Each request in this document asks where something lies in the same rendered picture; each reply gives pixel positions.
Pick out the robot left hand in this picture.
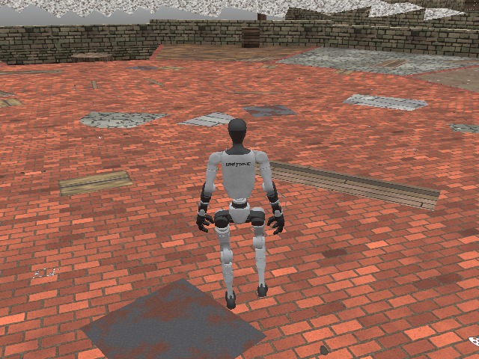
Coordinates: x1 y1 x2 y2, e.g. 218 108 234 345
196 214 214 233

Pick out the robot head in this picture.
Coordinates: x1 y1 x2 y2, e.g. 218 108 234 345
225 118 251 155

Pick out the robot right hand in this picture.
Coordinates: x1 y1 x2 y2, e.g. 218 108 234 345
267 214 284 235

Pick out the robot right upper arm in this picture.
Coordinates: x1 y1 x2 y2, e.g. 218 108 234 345
254 150 274 193

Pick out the robot left upper arm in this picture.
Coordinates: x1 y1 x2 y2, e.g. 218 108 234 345
204 151 222 194

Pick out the right robot forearm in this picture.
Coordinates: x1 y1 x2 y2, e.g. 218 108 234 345
266 181 283 217

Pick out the left robot forearm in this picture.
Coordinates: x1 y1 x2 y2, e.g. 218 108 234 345
198 182 212 216

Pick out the robot left foot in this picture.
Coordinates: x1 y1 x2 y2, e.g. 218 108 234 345
225 291 236 310

